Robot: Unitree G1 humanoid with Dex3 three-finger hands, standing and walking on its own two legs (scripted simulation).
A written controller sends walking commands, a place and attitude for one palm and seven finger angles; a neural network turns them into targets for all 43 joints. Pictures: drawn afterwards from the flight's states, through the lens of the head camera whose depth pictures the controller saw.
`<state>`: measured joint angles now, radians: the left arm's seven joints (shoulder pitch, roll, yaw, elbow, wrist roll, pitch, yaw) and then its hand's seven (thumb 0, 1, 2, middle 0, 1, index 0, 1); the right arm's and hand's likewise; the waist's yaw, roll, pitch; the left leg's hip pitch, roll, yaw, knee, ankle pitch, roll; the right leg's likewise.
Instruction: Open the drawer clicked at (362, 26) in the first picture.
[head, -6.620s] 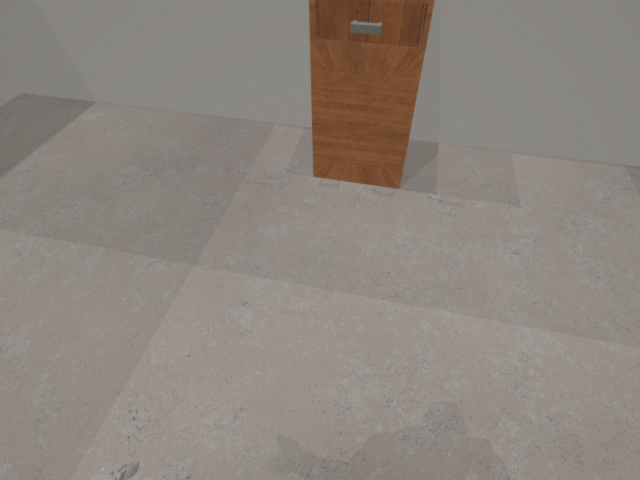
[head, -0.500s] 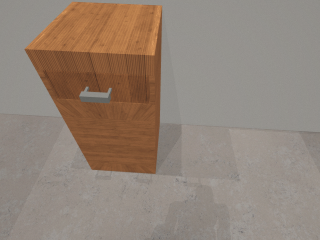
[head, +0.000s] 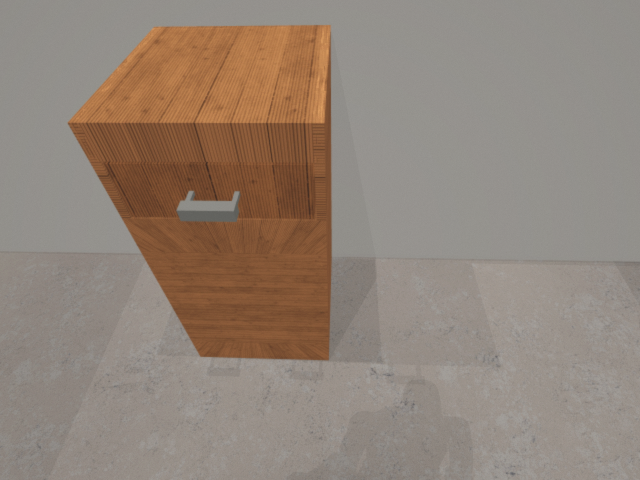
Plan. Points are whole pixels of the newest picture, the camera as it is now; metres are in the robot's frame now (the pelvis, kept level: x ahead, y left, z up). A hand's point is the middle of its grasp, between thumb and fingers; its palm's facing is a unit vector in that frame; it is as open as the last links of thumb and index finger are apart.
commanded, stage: shuffle to correct the standing spot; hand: left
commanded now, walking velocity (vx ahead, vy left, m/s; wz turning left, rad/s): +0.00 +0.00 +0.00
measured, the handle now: (211, 203) +0.59 +0.25 -0.03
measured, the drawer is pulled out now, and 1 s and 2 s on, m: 0.00 0.00 0.00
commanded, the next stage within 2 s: come to a stop and stand still in 0.44 s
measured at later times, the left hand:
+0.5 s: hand out of the picture +0.00 +0.16 -0.19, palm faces +0.13 -0.98 -0.14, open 7.4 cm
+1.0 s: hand (214, 468) +0.17 +0.18 -0.16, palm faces +0.09 -0.96 -0.26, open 7.3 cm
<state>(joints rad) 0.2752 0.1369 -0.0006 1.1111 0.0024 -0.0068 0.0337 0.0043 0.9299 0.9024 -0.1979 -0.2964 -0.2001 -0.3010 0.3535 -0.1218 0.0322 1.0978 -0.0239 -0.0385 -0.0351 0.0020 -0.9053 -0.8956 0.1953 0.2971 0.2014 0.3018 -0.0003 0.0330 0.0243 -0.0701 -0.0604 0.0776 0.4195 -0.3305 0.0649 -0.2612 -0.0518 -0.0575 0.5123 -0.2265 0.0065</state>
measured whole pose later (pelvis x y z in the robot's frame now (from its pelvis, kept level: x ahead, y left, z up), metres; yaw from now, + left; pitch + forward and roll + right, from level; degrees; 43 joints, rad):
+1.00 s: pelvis +0.11 -0.01 +0.00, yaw +3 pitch +0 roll +3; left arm 0.18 0.15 0.04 0.97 0.02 -0.02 0.04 0.00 0.92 0.90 -0.20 -0.30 -0.20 -0.30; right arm 0.22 -0.17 -0.06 1.04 -0.01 0.04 -0.02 0.00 -0.91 -0.90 0.20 0.30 0.20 0.30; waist 0.00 0.01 0.11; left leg -0.38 -0.02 -0.02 1.07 -0.50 -0.02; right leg -0.33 -0.03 -0.10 0.55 -0.23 -0.08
